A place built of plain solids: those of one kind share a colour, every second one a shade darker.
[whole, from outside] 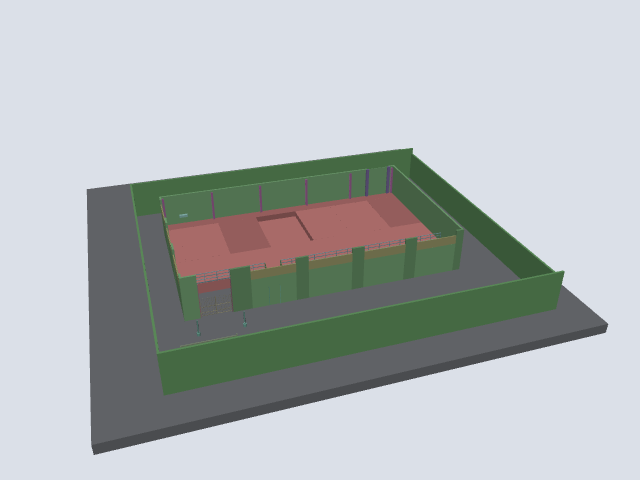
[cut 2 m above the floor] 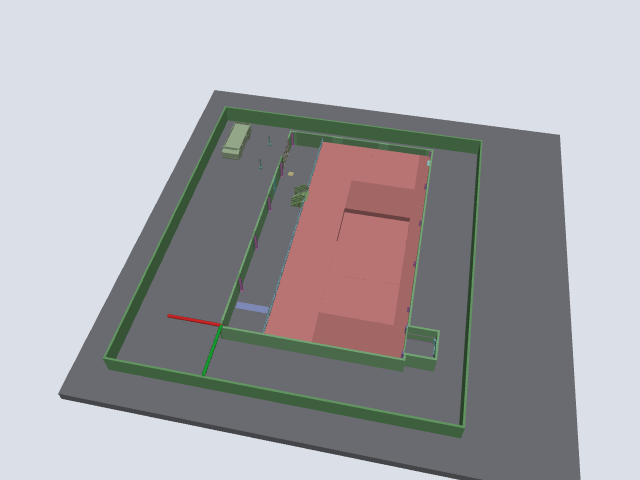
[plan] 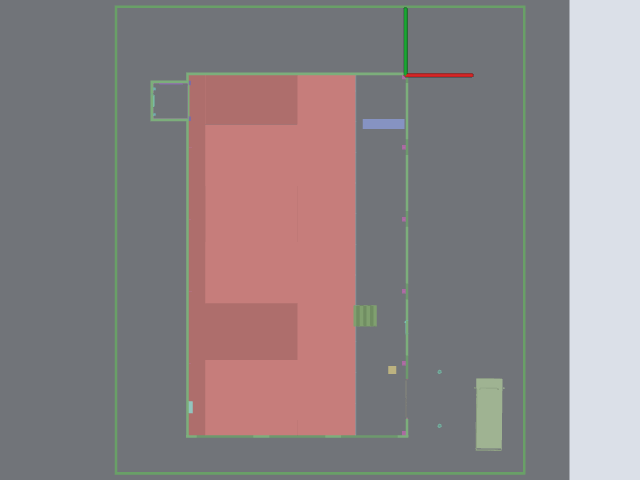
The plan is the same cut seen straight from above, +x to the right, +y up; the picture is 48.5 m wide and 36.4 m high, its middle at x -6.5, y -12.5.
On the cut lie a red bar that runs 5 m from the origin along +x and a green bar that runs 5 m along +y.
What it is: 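A works' hall with docks between sunk bays; one tall room; a strip of floor behind the doors, a deck 1.12 m over it that fills the rest, and 3 sunk grounds in the deck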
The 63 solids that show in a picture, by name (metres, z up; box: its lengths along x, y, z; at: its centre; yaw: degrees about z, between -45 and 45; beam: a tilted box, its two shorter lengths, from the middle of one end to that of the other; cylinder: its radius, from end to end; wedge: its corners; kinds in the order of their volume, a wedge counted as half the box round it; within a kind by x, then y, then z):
{
 "raised_floor_bank_1": {"box": [1.25, 27.3, 1.17], "at": [-15.82, -13.65, 0.54]},
 "raised_floor_bank_2": {"box": [7.0, 1.2, 1.17], "at": [-11.7, -26.7, 0.54]},
 "raised_floor_bank_3": {"box": [7.0, 4.5, 1.17], "at": [-11.7, -23.85, 0.54]},
 "raised_floor_bank_4": {"box": [7.0, 4.3, 1.17], "at": [-11.7, -19.45, 0.54]},
 "raised_floor_bank_5": {"box": [7.0, 4.65, 0.54], "at": [-11.7, -14.97, 0.22]},
 "raised_floor_bank_6": {"box": [7.0, 4.25, 1.17], "at": [-11.7, -10.53, 0.54]},
 "raised_floor_bank_7": {"box": [7.0, 4.65, 1.17], "at": [-11.7, -6.08, 0.54]},
 "raised_floor_bank_8": {"box": [7.0, 3.75, 1.17], "at": [-11.7, -1.88, 0.54]},
 "raised_floor_bank_9": {"box": [0.02, 4.25, 1.17], "at": [-8.2, -10.53, 0.54]},
 "raised_floor_bank_10": {"box": [4.45, 27.3, 1.17], "at": [-5.97, -13.65, 0.54]},
 "yard_bound_1": {"box": [0.2, 35.59, 4.17], "at": [-21.97, -12.5, 2.04]},
 "yard_bound_2": {"box": [31.15, 0.2, 4.17], "at": [-6.49, -30.19, 2.04]},
 "yard_bound_3": {"box": [31.15, 0.2, 3.47], "at": [-6.49, 5.19, 1.69]},
 "yard_bound_4": {"box": [0.2, 35.59, 4.17], "at": [8.99, -12.5, 2.04]},
 "wall_1": {"box": [0.2, 3.1, 2.55], "at": [-19.25, -1.95, 1.23]},
 "wall_2": {"box": [2.9, 0.2, 2.55], "at": [-17.9, -3.4, 1.23]},
 "wall_3": {"box": [2.9, 0.2, 2.55], "at": [-17.9, -0.5, 1.23]},
 "wall_4": {"box": [0.2, 24.2, 4.65], "at": [-16.55, -15.4, 2.27]},
 "wall_5": {"box": [0.06, 2.82, 4.65], "at": [-16.42, -1.95, 2.27]},
 "wall_6": {"box": [4.31, 0.2, 3.2], "at": [-13.7, -27.4, 1.55]},
 "wall_7": {"box": [1.21, 0.2, 4.65], "at": [-10.95, -27.4, 2.27]},
 "wall_8": {"box": [4.26, 0.2, 3.2], "at": [-8.22, -27.4, 1.55]},
 "wall_9": {"box": [16.85, 0.2, 4.65], "at": [-8.22, 0.1, 2.27]},
 "wall_10": {"box": [1.21, 0.2, 4.65], "at": [-5.5, -27.4, 2.27]},
 "wall_11": {"box": [4.31, 0.2, 3.2], "at": [-2.75, -27.4, 1.55]},
 "wall_12": {"box": [0.81, 0.2, 4.65], "at": [-0.2, -27.4, 2.27]},
 "wall_13": {"box": [0.2, 1.46, 4.65], "at": [0.1, -26.77, 2.27]},
 "wall_14": {"box": [0.2, 1.81, 4.65], "at": [0.1, -22.15, 2.27]},
 "wall_15": {"box": [0.2, 4.26, 3.2], "at": [0.1, -19.12, 1.55]},
 "wall_16": {"box": [0.2, 1.21, 4.65], "at": [0.1, -16.4, 2.27]},
 "wall_17": {"box": [0.2, 4.31, 3.2], "at": [0.1, -13.65, 1.55]},
 "wall_18": {"box": [0.2, 1.21, 4.65], "at": [0.1, -10.9, 2.27]},
 "wall_19": {"box": [0.2, 4.26, 3.2], "at": [0.1, -8.18, 1.55]},
 "wall_20": {"box": [0.2, 1.21, 4.65], "at": [0.1, -5.45, 2.27]},
 "wall_21": {"box": [0.2, 4.26, 3.2], "at": [0.1, -2.73, 1.55]},
 "wall_22": {"box": [0.2, 0.81, 4.65], "at": [0.1, -0.2, 2.27]},
 "beyond_van_1": {"box": [0.08, 4.65, 0.22], "at": [5.37, -26.09, 1.33], "yaw": -0.6},
 "beyond_van_2": {"box": [1.99, 5.29, 0.91], "at": [6.32, -25.67, 0.75], "yaw": -0.6},
 "window_pane_1": {"box": [4.3, 0.1, 0.91], "at": [-2.75, -27.45, 3.59]},
 "window_pane_2": {"box": [0.1, 4.25, 0.91], "at": [0.15, -19.12, 3.59]},
 "window_pane_3": {"box": [0.1, 4.3, 0.91], "at": [0.15, -13.65, 3.59]},
 "window_pane_4": {"box": [0.1, 4.25, 0.91], "at": [0.15, -8.18, 3.59]},
 "window_pane_5": {"box": [0.1, 4.25, 0.91], "at": [0.15, -2.73, 3.59]},
 "door_landing_1": {"box": [0.21, 1.62, 0.16], "at": [-3.85, -18.25, 1.04]},
 "door_landing_2": {"box": [0.28, 1.62, 1.01], "at": [-3.63, -18.25, 0.46]},
 "door_landing_3": {"box": [0.28, 1.62, 0.85], "at": [-3.37, -18.25, 0.38]},
 "door_landing_4": {"box": [0.28, 1.62, 0.69], "at": [-3.11, -18.25, 0.29]},
 "door_landing_5": {"box": [0.28, 1.62, 0.53], "at": [-2.85, -18.25, 0.21]},
 "door_landing_6": {"box": [0.28, 1.62, 0.37], "at": [-2.59, -18.25, 0.14]},
 "door_landing_7": {"box": [0.28, 1.62, 0.21], "at": [-2.33, -18.25, 0.06]},
 "pier_1": {"box": [0.17, 0.34, 4.65], "at": [-16.36, -3.3, 2.27]},
 "pier_2": {"box": [0.17, 0.34, 4.65], "at": [-16.36, -0.6, 2.27]},
 "deck_rail_1": {"box": [0.024, 17.5, 0.1], "at": [-3.78, -8.75, 1.17]},
 "deck_rail_2": {"box": [0.05, 17.5, 0.05], "at": [-3.78, -8.75, 1.5]},
 "deck_rail_3": {"box": [0.05, 17.5, 0.05], "at": [-3.78, -8.75, 1.82]},
 "deck_rail_4": {"box": [0.05, 17.5, 0.05], "at": [-3.78, -8.75, 2.15]},
 "trench_plates_1": {"box": [3.16, 0.75, 0.07], "at": [-1.67, -3.7, -0.02]},
 "signing_shelf_1": {"box": [0.3, 0.9, 0.26], "at": [-16.3, -25.18, 2.07]},
 "steel_column_1": {"box": [0.014, 0.22, 4.45], "at": [-16.23, -21.84, 2.17]},
 "steel_column_2": {"box": [0.014, 0.22, 4.45], "at": [-16.23, -16.38, 2.17]},
 "steel_column_3": {"box": [0.014, 0.22, 4.45], "at": [-16.23, -10.92, 2.17]},
 "steel_column_4": {"box": [0.014, 0.22, 4.45], "at": [-16.23, -0.14, 2.17]},
 "access_cover_1": {"box": [0.6, 0.6, 0.06], "at": [-1.02, -22.36, -0.02]}
}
